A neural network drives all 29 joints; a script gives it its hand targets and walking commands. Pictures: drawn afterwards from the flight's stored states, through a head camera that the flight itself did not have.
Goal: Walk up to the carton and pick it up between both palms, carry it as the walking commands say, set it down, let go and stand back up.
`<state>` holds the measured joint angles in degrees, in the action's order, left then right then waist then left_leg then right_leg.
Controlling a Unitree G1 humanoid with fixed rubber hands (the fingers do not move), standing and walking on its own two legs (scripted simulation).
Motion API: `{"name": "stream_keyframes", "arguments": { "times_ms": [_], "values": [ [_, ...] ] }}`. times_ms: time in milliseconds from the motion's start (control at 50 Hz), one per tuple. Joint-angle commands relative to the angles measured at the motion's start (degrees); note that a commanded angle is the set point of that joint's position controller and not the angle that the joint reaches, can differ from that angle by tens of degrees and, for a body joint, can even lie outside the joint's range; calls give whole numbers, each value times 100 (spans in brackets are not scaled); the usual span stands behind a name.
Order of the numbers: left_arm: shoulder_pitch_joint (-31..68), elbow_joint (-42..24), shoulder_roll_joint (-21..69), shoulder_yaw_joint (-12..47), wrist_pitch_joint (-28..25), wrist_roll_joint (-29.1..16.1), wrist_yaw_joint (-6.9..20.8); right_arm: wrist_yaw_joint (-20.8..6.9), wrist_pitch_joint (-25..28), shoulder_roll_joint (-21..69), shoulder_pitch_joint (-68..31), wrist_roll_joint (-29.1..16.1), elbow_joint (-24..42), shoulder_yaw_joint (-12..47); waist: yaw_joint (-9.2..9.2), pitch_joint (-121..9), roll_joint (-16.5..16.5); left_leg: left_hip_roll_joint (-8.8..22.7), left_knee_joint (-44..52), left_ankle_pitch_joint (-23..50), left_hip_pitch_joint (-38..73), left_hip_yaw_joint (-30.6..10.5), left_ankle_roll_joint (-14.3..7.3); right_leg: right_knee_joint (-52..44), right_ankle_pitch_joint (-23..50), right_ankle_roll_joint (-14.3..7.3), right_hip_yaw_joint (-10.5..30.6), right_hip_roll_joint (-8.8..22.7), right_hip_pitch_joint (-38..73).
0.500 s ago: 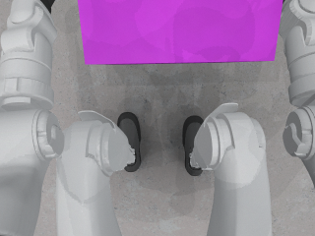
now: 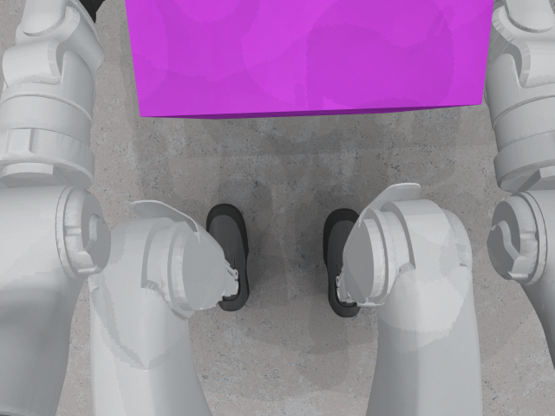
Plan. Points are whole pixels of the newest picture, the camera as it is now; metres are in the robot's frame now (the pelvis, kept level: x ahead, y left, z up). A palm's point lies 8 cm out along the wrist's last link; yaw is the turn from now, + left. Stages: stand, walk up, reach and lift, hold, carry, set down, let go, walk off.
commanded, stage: reach and lift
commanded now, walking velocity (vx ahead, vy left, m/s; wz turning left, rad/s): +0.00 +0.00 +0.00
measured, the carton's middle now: (300, 7) +0.54 -0.05 -0.23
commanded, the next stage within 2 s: none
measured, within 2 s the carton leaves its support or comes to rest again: leaves its support in 1.24 s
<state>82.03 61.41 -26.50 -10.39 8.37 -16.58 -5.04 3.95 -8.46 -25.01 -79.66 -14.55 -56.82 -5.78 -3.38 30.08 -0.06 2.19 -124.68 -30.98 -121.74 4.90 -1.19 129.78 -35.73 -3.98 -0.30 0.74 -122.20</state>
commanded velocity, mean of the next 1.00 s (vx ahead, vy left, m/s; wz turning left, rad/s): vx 0.00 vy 0.00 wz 0.00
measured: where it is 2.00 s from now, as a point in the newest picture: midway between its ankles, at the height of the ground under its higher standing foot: (287, 277)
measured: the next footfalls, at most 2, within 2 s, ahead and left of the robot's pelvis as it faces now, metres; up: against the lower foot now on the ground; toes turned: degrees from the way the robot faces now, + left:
none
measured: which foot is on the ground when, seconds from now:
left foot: down 0.00-1.00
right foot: down 0.00-1.00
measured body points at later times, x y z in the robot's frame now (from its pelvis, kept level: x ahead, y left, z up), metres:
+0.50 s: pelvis +0.00 +0.00 +0.00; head +0.37 -0.04 +0.24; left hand +0.58 +0.14 -0.16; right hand +0.53 -0.24 -0.18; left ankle +0.14 +0.11 -0.34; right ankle +0.11 -0.10 -0.34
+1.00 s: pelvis +0.00 +0.00 +0.00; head +0.37 -0.04 +0.24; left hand +0.58 +0.14 -0.16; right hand +0.53 -0.24 -0.18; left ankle +0.14 +0.11 -0.34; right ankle +0.11 -0.10 -0.34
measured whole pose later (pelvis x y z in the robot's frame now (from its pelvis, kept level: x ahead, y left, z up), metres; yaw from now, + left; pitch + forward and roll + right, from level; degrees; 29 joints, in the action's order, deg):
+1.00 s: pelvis +0.00 +0.00 +0.00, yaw +0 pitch +28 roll +4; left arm 85.1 62.9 -23.2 -4.5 7.2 -17.4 -4.8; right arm 4.9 -7.7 -24.3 -79.7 -15.5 -56.8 -3.0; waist -3.7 30.1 -0.1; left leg 1.9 -124.7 -31.0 -121.9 4.8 -1.2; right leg 129.8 -35.7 -4.1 -0.3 0.7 -122.3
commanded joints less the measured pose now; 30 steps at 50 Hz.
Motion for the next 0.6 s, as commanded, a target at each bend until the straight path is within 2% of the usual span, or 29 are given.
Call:
{"name": "stream_keyframes", "arguments": {
  "times_ms": [0,20,40,60,80,100,140,160,180,200,220,240,260,280,300,320,340,440,460,480,500,520,580],
  "values": [
    [1346,-636,100,546,-289,-188,-34,76,311,-737,-2053,41,907,492,-11,-9062,624,-374,361,1626,2446,-280,125,-1413,2859,437,335,-25,4806],
    [1393,-712,202,618,-300,-220,-45,74,323,-725,-2053,35,888,471,-57,-9137,537,-388,360,1668,2478,-292,124,-1360,2934,422,336,-33,4788],
    [1299,-573,250,668,-283,-277,-40,91,323,-725,-2117,110,899,523,-76,-9084,668,-418,351,1652,2492,-294,120,-1419,2837,427,314,-29,4762],
    [1477,-761,243,635,-290,-273,-55,103,334,-802,-2240,61,1058,449,-81,-9228,611,-417,302,1735,2611,-312,116,-1350,2889,432,304,-42,4718],
    [1421,-661,273,676,-274,-249,-76,106,325,-773,-2242,63,1008,455,-91,-9119,567,-405,328,1627,2648,-330,94,-1364,2753,416,289,-35,4651],
    [1500,-710,323,734,-301,-259,-81,92,315,-558,-2202,-2,942,584,-11,-9167,546,-418,307,1785,2739,-308,125,-1355,2918,425,308,-40,4640],
    [1511,-645,425,846,-296,-297,-95,77,327,-513,-2160,0,760,647,-42,-8951,590,-425,383,1694,2789,-361,106,-1359,2801,407,270,-52,4524],
    [1494,-637,518,938,-301,-323,-88,63,354,-479,-2316,-61,996,703,-109,-9052,547,-435,366,1677,2769,-309,103,-1419,2778,421,240,-50,4588],
    [1493,-611,579,870,-309,-278,-94,46,357,-414,-2280,-99,907,791,44,-9061,566,-444,362,1663,2654,-301,112,-1408,2862,407,334,-56,4704],
    [1544,-691,661,880,-320,-313,-93,43,344,-290,-2368,-128,978,858,22,-9150,619,-461,403,1703,2600,-333,101,-1410,2966,394,333,-77,4837],
    [1514,-613,598,852,-329,-284,-127,50,363,-278,-2429,-179,1051,918,136,-9149,709,-461,381,1656,2588,-330,80,-1372,2930,425,352,-76,4891],
    [1540,-662,616,927,-338,-363,-137,61,346,-278,-2485,-157,959,877,21,-9233,753,-478,417,1730,2766,-357,40,-1353,2914,449,258,-84,4813],
    [1470,-576,717,918,-333,-256,-143,32,345,-152,-2454,-211,1001,1017,191,-9260,661,-487,391,1779,2662,-328,72,-1367,3040,429,355,-94,4936],
    [1425,-420,837,960,-331,-270,-137,37,352,-121,-2490,-227,894,1086,155,-9092,745,-486,372,1674,2604,-269,88,-1435,2960,446,355,-91,4980],
    [1468,-551,838,948,-347,-261,-136,28,351,-49,-2505,-224,999,1134,201,-9150,814,-498,372,1764,2529,-287,79,-1382,3098,439,385,-91,5045],
    [1359,-398,884,935,-347,-221,-156,30,380,-106,-2551,-222,981,1080,176,-9130,776,-518,384,1742,2586,-316,59,-1367,3012,470,305,-113,4927],
    [1353,-524,918,951,-377,-194,-165,15,373,53,-2534,-279,1055,1222,264,-9186,781,-513,379,1770,2627,-306,51,-1397,3058,482,369,-112,5009],
    [1278,-272,1079,847,-406,-25,-215,-3,401,196,-2736,-401,1131,1431,461,-9096,912,-546,408,1685,2355,-271,14,-1432,3118,505,425,-143,5186],
    [1360,-338,1150,866,-414,-61,-201,-22,395,338,-2612,-434,932,1448,424,-9059,899,-539,467,1578,2401,-273,1,-1410,3039,482,387,-153,5161],
    [1387,-471,1140,897,-433,-75,-200,-21,425,387,-2739,-435,1208,1479,437,-9090,922,-560,468,1656,2525,-302,-13,-1425,3014,498,378,-159,5055],
    [1379,-289,1383,974,-416,-91,-176,-37,419,449,-2719,-428,1081,1525,352,-9148,897,-557,461,1682,2531,-318,6,-1437,3083,483,370,-165,5162],
    [1526,-493,1484,1083,-429,-178,-156,-69,434,593,-2796,-517,1237,1556,320,-9217,844,-551,470,1704,2673,-338,-12,-1394,3058,475,340,-177,5068],
    [1633,-524,2019,1250,-430,-188,-70,-194,421,1111,-2954,-652,1250,1841,387,-9159,736,-587,487,1768,2754,-323,-19,-1425,3092,454,348,-205,4986]
  ]
}}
